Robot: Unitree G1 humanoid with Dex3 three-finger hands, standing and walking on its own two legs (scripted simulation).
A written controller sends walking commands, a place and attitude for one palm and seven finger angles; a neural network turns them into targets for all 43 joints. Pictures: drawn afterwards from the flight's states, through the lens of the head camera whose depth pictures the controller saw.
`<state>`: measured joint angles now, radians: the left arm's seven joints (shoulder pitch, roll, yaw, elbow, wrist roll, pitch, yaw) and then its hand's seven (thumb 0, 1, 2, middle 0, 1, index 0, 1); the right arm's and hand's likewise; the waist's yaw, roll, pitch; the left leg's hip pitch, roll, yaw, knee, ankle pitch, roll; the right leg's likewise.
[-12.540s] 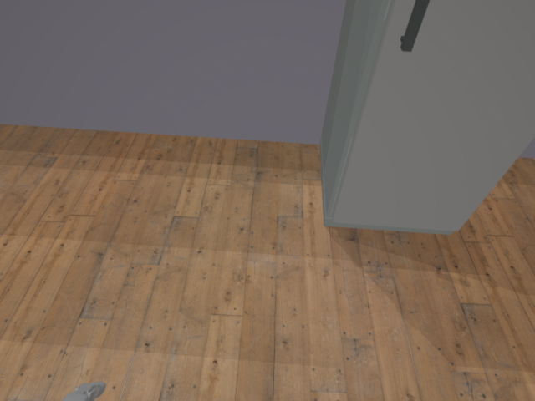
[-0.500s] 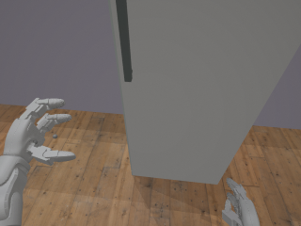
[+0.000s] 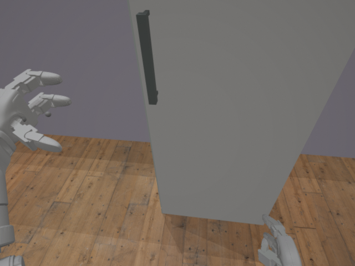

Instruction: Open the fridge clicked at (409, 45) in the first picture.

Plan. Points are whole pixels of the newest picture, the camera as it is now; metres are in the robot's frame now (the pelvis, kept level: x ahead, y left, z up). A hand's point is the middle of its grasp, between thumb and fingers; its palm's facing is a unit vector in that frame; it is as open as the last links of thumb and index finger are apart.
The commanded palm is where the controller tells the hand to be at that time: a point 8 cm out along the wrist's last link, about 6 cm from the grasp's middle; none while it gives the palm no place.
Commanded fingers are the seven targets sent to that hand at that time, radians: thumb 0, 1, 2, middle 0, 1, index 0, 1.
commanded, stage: raise the hand to about handle height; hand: left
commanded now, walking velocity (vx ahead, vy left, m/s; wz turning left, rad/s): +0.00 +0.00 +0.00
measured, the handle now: (150, 61) +0.56 +0.16 +0.24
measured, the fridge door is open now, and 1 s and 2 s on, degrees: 0 0 0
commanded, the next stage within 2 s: move the hooked fingers beside the handle in 0.44 s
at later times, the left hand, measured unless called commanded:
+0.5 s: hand (55, 116) +0.29 +0.28 +0.24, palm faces +0.08 -0.99 -0.08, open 14.0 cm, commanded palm +0.25 +0.32 +0.25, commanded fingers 0.00 -0.50 0.30 -0.30 -1.20 -0.30 -1.20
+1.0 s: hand (80, 99) +0.35 +0.26 +0.24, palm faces +0.06 -1.00 -0.04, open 14.0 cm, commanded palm +0.32 +0.30 +0.24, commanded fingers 0.00 -0.50 0.30 -0.30 -1.20 -0.30 -1.20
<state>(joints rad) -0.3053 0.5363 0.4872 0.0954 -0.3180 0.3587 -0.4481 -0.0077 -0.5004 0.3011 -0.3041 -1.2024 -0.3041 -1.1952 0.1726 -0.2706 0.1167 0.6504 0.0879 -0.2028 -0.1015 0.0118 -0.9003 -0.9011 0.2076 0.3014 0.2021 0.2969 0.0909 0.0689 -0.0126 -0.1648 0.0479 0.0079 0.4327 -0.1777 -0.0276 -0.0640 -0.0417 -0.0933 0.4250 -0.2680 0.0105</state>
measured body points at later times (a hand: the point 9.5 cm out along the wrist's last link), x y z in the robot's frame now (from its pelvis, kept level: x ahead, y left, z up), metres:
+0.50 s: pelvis +0.01 +0.00 +0.00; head -0.03 -0.03 +0.45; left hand +0.28 +0.33 +0.25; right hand +0.22 -0.21 -0.06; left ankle +0.04 +0.14 -0.74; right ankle -0.02 -0.12 -0.74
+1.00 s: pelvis +0.01 +0.00 +0.00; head -0.02 -0.02 +0.45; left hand +0.34 +0.31 +0.24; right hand +0.20 -0.23 -0.07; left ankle +0.04 +0.14 -0.74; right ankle -0.02 -0.12 -0.74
